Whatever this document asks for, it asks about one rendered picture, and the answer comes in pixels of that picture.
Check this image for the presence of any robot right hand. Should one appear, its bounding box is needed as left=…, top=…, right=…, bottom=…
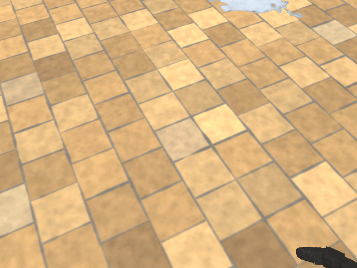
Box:
left=296, top=246, right=357, bottom=268

